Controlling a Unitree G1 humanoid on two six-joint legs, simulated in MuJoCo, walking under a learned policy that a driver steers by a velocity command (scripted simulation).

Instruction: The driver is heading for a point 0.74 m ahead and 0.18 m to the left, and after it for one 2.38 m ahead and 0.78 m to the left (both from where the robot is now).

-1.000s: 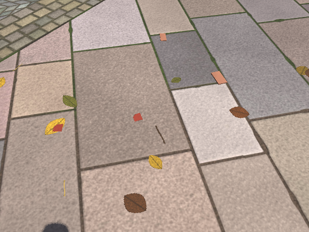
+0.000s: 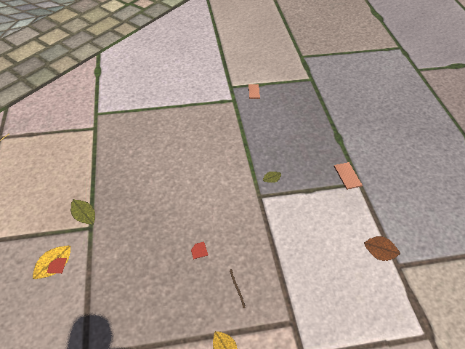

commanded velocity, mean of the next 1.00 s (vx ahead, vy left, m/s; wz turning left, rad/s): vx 0.10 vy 0.00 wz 0.00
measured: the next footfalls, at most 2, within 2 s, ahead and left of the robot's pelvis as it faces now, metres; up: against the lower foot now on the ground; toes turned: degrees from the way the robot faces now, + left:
right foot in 1.42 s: +0.45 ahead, -0.07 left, +0.00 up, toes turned -2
left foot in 1.74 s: +0.38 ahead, +0.15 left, +0.00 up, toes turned +2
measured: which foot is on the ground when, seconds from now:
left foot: down 0.00-1.00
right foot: down 0.00-0.94, up 0.96-1.00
